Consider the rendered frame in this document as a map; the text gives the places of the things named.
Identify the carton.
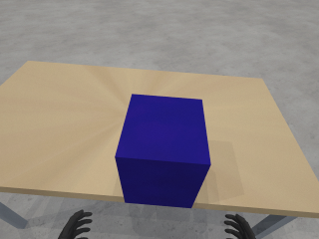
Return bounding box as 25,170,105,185
115,94,211,208

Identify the table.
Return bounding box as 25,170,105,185
0,61,319,239

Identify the robot left hand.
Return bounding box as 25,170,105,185
58,209,93,239

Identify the robot right hand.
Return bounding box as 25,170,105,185
223,213,256,239

